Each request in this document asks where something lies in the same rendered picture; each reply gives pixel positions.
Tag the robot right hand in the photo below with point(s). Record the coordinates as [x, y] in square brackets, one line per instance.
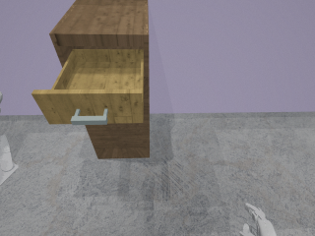
[263, 226]

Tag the drawer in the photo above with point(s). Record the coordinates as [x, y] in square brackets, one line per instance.
[93, 80]

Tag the cabinet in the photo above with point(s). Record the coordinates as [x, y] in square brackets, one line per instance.
[110, 24]

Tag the handle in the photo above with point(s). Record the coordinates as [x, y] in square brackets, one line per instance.
[89, 120]

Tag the robot left hand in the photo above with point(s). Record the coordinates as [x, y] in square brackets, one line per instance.
[7, 166]

